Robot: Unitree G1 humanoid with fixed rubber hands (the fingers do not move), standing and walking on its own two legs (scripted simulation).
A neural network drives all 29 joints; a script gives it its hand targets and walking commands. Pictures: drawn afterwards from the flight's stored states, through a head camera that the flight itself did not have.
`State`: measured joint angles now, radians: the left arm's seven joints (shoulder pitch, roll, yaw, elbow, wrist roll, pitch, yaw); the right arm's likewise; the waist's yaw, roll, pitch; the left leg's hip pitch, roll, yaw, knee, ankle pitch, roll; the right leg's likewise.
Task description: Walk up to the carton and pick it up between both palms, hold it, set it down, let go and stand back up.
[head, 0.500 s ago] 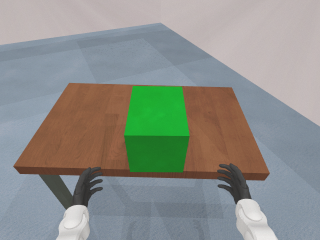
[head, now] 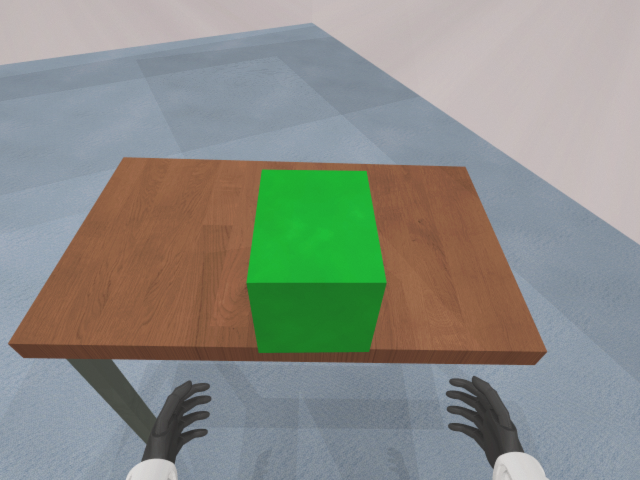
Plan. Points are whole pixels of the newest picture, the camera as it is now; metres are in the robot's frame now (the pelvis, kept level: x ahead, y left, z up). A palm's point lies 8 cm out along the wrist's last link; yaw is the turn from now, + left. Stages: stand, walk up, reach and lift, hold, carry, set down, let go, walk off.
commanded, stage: set down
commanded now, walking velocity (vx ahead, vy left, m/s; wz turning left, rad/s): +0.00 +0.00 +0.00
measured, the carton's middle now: (314, 258) +0.47 +0.05 -0.01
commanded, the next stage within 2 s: none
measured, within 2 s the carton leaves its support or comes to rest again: neither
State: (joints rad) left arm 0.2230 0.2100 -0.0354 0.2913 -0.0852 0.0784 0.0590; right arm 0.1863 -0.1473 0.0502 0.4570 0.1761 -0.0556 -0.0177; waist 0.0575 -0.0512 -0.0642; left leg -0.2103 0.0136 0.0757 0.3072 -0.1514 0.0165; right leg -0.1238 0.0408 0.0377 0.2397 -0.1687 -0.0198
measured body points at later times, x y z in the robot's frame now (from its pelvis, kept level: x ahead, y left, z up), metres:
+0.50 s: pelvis +0.00 -0.02 +0.00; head +0.01 -0.01 +0.45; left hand +0.15 +0.23 -0.07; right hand +0.16 -0.20 -0.07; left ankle +0.00 +0.10 -0.75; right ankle -0.03 -0.11 -0.75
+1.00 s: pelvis -0.01 +0.00 +0.00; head +0.01 +0.01 +0.45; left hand +0.14 +0.22 -0.09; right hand +0.15 -0.21 -0.10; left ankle +0.00 +0.10 -0.75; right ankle -0.03 -0.11 -0.75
